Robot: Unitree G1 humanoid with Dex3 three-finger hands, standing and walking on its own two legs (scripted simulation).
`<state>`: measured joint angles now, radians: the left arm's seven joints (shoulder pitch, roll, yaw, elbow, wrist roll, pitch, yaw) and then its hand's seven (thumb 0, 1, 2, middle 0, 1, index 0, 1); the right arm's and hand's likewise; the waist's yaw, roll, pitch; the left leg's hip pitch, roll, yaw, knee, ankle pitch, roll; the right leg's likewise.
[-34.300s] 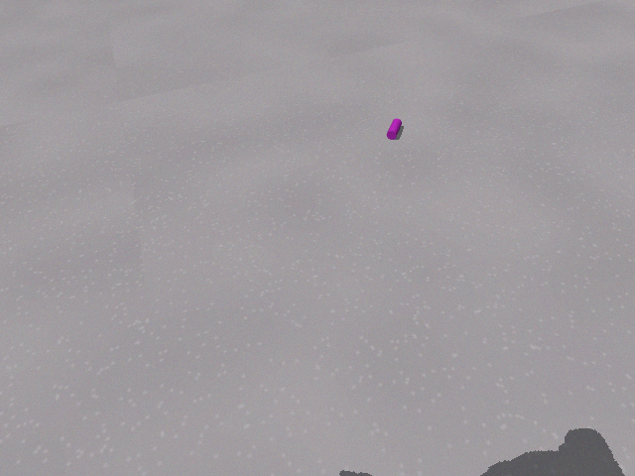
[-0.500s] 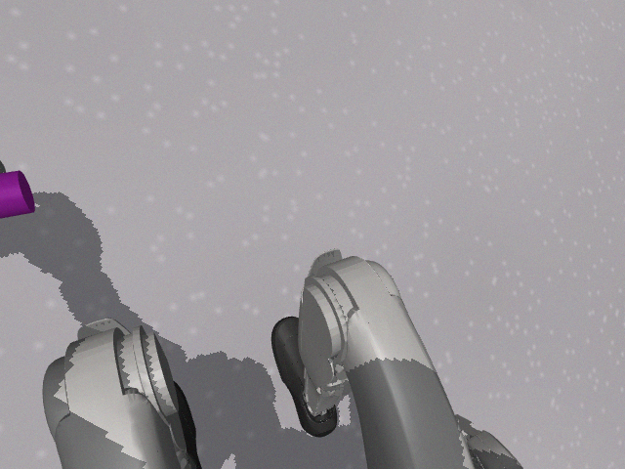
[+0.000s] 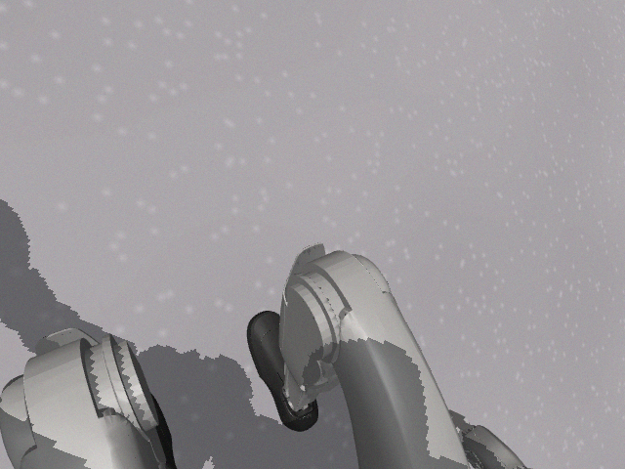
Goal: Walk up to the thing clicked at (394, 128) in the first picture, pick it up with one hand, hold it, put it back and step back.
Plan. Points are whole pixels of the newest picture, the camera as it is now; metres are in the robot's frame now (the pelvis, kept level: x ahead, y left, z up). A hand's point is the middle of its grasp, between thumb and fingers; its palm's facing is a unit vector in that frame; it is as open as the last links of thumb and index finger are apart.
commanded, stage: rest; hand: left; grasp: from above
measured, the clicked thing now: out of the picture +0.46 +0.33 -0.27
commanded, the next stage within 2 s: open in 0.36 s
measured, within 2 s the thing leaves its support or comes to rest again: rests again in 0.08 s
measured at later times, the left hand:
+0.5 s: hand out of the picture +0.46 +0.32 -0.25, palm faces -0.47 -0.13 -0.87, open 8.1 cm
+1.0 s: hand out of the picture +0.46 +0.32 -0.25, palm faces -0.47 -0.13 -0.88, open 10.4 cm
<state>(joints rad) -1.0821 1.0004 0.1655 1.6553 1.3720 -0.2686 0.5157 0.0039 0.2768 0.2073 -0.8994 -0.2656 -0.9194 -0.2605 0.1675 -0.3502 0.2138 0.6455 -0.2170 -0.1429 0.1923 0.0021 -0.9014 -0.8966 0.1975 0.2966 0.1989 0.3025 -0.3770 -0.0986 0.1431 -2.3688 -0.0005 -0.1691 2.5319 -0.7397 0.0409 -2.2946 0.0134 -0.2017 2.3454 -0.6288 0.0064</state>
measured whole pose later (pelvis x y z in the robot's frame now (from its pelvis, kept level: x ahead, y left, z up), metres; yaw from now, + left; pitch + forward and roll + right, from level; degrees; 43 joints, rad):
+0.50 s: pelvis +0.00 +0.00 +0.00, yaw -1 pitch +30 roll -14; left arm -1.10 1.05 0.15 1.71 1.36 -0.26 0.55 0.01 0.28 0.18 -0.92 -0.25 -0.94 -0.25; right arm 0.15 -0.35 0.27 0.61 -0.22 -0.19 0.22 0.00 -0.91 -0.90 0.20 0.30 0.20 0.30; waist -0.40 -0.12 0.17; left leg -2.36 0.01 -0.19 2.55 -0.74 0.04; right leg -2.28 0.02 -0.22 2.34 -0.61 0.01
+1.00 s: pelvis -0.01 +0.00 +0.00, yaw -2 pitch +30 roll -15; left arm -1.10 1.06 0.12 1.70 1.34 -0.25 0.54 0.00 0.06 0.52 -0.58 -0.51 -0.58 -0.51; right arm 0.15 -0.36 0.30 0.60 -0.22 -0.20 0.23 0.00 -0.90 -0.90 0.20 0.30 0.20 0.30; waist -0.40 -0.13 0.18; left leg -2.35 0.01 -0.20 2.54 -0.73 0.05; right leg -2.27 0.03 -0.23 2.32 -0.61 0.02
